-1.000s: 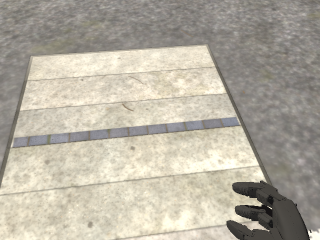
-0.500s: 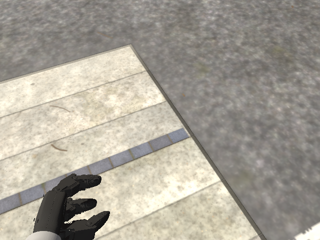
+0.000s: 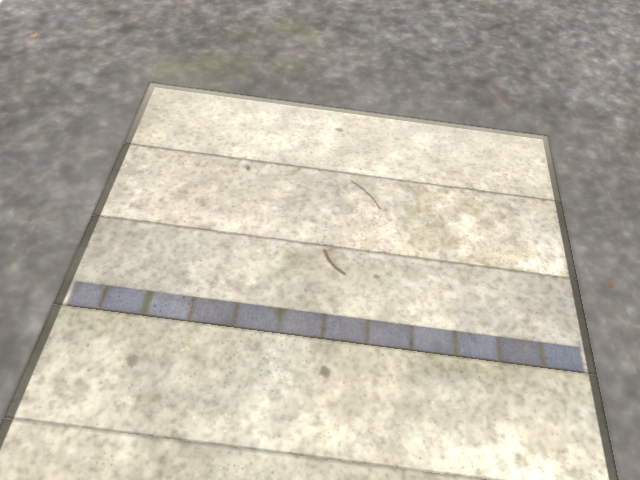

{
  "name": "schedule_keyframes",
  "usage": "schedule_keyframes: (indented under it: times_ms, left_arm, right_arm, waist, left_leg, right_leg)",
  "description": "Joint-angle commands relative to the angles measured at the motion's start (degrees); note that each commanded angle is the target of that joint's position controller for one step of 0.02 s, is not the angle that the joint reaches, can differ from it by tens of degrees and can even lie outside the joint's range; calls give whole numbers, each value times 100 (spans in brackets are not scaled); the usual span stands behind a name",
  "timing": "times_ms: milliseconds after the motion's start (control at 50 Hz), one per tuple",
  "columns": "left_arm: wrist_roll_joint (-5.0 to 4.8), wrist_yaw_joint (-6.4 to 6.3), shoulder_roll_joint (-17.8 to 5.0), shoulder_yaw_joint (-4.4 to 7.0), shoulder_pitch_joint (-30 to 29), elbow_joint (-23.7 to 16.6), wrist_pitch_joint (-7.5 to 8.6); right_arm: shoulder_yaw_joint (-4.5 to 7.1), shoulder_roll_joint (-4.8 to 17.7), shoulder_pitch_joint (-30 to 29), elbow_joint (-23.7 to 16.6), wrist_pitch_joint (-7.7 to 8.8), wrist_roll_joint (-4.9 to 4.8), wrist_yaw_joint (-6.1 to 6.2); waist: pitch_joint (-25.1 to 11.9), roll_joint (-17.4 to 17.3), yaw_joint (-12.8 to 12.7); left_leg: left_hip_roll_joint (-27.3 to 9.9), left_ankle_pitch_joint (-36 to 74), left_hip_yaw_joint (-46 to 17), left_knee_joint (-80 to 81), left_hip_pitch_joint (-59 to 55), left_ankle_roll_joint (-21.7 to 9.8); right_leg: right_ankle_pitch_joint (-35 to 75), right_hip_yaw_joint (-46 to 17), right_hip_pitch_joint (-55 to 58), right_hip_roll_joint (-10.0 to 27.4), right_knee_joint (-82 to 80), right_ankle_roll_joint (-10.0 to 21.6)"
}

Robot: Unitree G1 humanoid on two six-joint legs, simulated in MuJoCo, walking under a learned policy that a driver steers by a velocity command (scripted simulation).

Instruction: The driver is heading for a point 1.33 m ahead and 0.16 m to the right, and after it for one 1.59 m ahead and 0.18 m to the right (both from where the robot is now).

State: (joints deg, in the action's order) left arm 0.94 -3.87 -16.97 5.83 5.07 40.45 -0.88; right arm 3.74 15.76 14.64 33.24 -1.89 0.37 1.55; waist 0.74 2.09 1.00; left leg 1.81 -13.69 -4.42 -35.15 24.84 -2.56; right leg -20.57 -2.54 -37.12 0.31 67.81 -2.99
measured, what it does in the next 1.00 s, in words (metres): walks ahead: right foot, then left foot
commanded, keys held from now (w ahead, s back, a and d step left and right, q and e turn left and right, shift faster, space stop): q+shift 0.14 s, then shift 0.26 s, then e+shift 0.10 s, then w+e+shift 0.50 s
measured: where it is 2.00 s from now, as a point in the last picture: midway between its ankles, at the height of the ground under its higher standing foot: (472, 262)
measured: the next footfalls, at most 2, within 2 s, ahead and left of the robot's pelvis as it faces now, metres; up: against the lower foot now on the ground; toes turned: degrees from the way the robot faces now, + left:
right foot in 0.32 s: +0.11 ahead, -0.12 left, +0.00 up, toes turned +21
left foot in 0.62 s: -0.01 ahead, +0.09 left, +0.00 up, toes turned +8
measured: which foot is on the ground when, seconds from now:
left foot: down 0.00-0.34, up 0.36-0.60, down 0.62-1.00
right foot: up 0.00-0.30, down 0.32-0.64, up 0.66-1.00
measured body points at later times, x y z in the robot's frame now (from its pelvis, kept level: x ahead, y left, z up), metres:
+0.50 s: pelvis +0.02 -0.03 +0.01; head +0.04 -0.05 +0.46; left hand +0.07 +0.27 -0.08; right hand +0.26 -0.24 -0.08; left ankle -0.04 +0.09 -0.67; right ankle +0.07 -0.14 -0.73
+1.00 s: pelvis +0.16 -0.05 -0.02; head +0.19 -0.05 +0.43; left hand +0.41 +0.18 -0.09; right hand +0.09 -0.32 -0.14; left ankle -0.05 +0.09 -0.73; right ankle +0.31 -0.18 -0.67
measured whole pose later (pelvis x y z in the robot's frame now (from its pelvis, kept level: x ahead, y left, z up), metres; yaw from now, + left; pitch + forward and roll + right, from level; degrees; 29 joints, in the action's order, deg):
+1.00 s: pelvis +0.16 -0.05 -0.02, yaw -6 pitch +3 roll +1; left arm 2.4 6.5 -18.3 4.2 5.0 36.0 -2.7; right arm 3.3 15.9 29.9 47.3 4.9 2.8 1.2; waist -0.7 1.5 4.2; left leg -3.0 -24.7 14.6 -9.6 -13.7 4.9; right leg -9.1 4.2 -46.4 4.3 57.4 4.7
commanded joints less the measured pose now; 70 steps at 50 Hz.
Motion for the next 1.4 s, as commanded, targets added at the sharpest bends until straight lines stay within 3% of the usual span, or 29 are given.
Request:
schedule_keyframes:
  times_ms: [20,140,300,320,340,360,400,460,500,540,600,620,640,660,680,720,740,820,960,1020,1060,1080,1100,1120,1140,1180,1260,1340,1400]
  left_arm:
    - [-2,17,-280,62,-255,-468,157]
    - [-81,108,-233,-26,-407,-427,242]
    - [-105,310,-326,-42,104,-207,313]
    - [-59,331,-395,-14,198,-179,316]
    - [74,321,-678,32,174,-254,297]
    - [158,282,-1052,111,103,-236,242]
    - [83,185,-621,31,-77,-435,205]
    - [-77,149,-84,-268,-360,-383,136]
    - [-178,177,-515,-109,-208,-403,2]
    - [-209,159,-881,28,547,-327,-96]
    - [-356,143,-880,51,440,-451,-84]
    - [-348,138,-667,11,165,-577,-36]
    - [-361,189,-134,-120,58,-667,50]
    - [-458,239,-79,-146,-256,-1023,230]
    - [-452,293,-321,-112,-320,-1042,337]
    - [-315,378,-344,-71,111,-776,375]
    - [343,593,-516,15,-69,-712,209]
    - [129,882,-364,-29,14,-673,-50]
    - [157,1081,-278,-193,-1224,-1118,-57]
    - [102,1005,-128,-304,-1124,-1196,-54]
    - [38,849,-433,-168,138,-929,-11]
    - [26,775,-741,-5,1408,-598,59]
    - [64,663,-1178,208,2315,-237,76]
    - [11,596,-1893,373,1690,-327,-7]
    - [-6,586,-1861,380,1919,-536,-33]
    - [50,445,-1488,263,1980,-132,65]
    - [-58,397,-838,-17,1316,-211,355]
    - [-66,475,-650,-131,1788,102,606]
    - [-160,498,-660,-185,2212,362,756]
  right_arm:
    - [255,859,-484,-594,80,-51,133]
    - [382,1047,-418,-628,-18,-112,209]
    - [240,845,-746,-650,-103,-125,51]
    - [220,778,-673,-623,-109,-153,46]
    - [163,564,-389,-581,-100,-95,39]
    - [205,703,-231,-701,-43,-137,34]
    - [399,1249,-515,-536,46,-89,16]
    - [72,248,-357,-326,-56,64,-19]
    - [-18,70,-843,-510,15,31,-28]
    - [57,265,-853,-527,117,-89,-49]
    - [195,446,-58,-139,329,-210,-103]
    - [259,583,473,106,392,-158,-78]
    - [337,836,1126,296,439,-110,-28]
    - [416,1191,1085,277,514,90,-79]
    - [358,922,717,179,646,128,-49]
    - [241,550,266,118,748,5,5]
    - [164,664,447,243,660,240,-8]
    - [116,621,754,543,706,175,-116]
    - [83,655,1370,1075,771,242,-18]
    - [88,881,1395,1286,710,234,29]
    - [164,1287,1357,1337,570,231,46]
    - [207,1474,1169,1239,538,169,12]
    - [175,1309,1090,1133,582,209,-28]
    - [-12,477,917,497,684,112,-200]
    - [5,833,195,149,825,166,-233]
    - [-92,661,-79,81,946,129,-203]
    - [-174,541,336,254,551,428,-213]
    - [-317,314,-922,-72,499,294,-331]
    - [-394,146,-1399,-33,557,134,-425]
  waist:
    - [-910,-951,-192]
    - [-943,-1019,-62]
    - [-848,-1127,-129]
    - [-776,-938,-170]
    - [-803,-11,-3]
    - [-492,1576,222]
    - [-478,768,-54]
    - [-363,327,139]
    - [-139,714,-83]
    - [-505,969,-325]
    - [-149,1021,165]
    - [-84,779,440]
    - [-391,-396,636]
    - [-112,-1508,590]
    - [169,-1252,397]
    - [225,-1029,114]
    - [275,-448,207]
    - [546,-908,163]
    - [1135,-768,442]
    - [893,-858,173]
    - [-40,-1117,-574]
    - [-741,-1150,-1161]
    - [-1266,-722,-1480]
    - [-1402,1317,-683]
    - [-1909,269,-1017]
    - [-456,-303,-569]
    - [173,-345,190]
    - [787,-193,-158]
    - [581,-108,-479]
  left_leg:
    - [-1010,1114,-1786,1289,-1071,-715]
    - [-934,574,-2621,1315,-1504,-810]
    - [-661,1784,-2672,772,-1051,-756]
    - [-451,1191,-2548,615,-787,-564]
    - [69,-461,-1989,-268,-326,-230]
    - [987,-2136,-895,-1283,472,198]
    - [516,-1897,-785,-3212,799,587]
    - [76,-1190,-368,-2843,166,854]
    - [90,-1244,248,-1462,-43,873]
    - [342,-1744,498,-679,-347,826]
    - [281,-642,463,1453,-1779,274]
    - [-81,-214,235,1866,-2958,39]
    - [-1307,-938,-849,1903,-4199,-167]
    - [-2568,-2573,-2860,2284,-3787,-735]
    - [-2745,-2927,-3049,2463,-3455,-930]
    - [-2224,-2057,-2001,2488,-3368,-505]
    - [-1913,-1796,-1251,2795,-2668,-403]
    - [-1561,-823,89,2980,-2277,-237]
    - [-1712,90,1417,3275,-2893,-157]
    - [-1744,4183,2094,2433,-3181,-79]
    - [-1967,7421,2128,468,-3215,-124]
    - [-2007,7331,2033,-1061,-2469,-135]
    - [-1719,4957,1914,-2926,-969,24]
    - [-276,-1061,1543,-5213,1706,417]
    - [-238,-757,133,-5641,2230,332]
    - [-723,-253,80,-4997,2308,226]
    - [-1116,-706,107,-3908,1452,459]
    - [-1043,876,743,-1945,1561,405]
    - [-694,2313,1192,-578,918,25]
  right_leg:
    - [507,-330,-348,-129,-139,-19]
    - [366,-692,-72,-417,-1731,-69]
    - [778,-251,1890,-259,-3756,187]
    - [1394,-313,2393,-84,-4293,312]
    - [1982,-1214,2858,816,-4635,650]
    - [3100,-2406,2784,1801,-4926,1629]
    - [2293,-2493,2457,1963,-4942,1966]
    - [1706,-1566,2078,1010,-4949,1398]
    - [1763,-1322,2115,503,-4836,1281]
    - [-502,-1907,2430,570,-5088,1444]
    - [-2102,-2479,1465,460,-5358,1321]
    - [-1729,-2194,454,155,-4927,947]
    - [-1487,-1314,-788,-314,-2955,591]
    - [-822,-843,-2143,-344,-1826,562]
    - [-337,-950,-2398,151,-1007,567]
    - [401,-780,-2418,262,-214,474]
    - [651,-369,-1832,115,-84,411]
    - [1245,-118,-1739,247,579,334]
    - [1266,775,-1681,456,-1088,738]
    - [526,1467,-424,12,-2019,1300]
    - [-199,1691,1231,-675,-2009,1588]
    - [-137,1412,2927,-899,-2311,1754]
    - [-596,347,4758,-589,-2786,1847]
    - [-2450,-3274,5993,1028,-4342,2474]
    - [-2421,-4610,6049,1361,-5092,2537]
    - [-668,-3589,4543,1171,-5273,2249]
    - [331,-2149,2389,375,-5505,2223]
    - [2250,-1135,2027,-33,-6132,1752]
    - [4479,-525,2636,-6,-6327,1146]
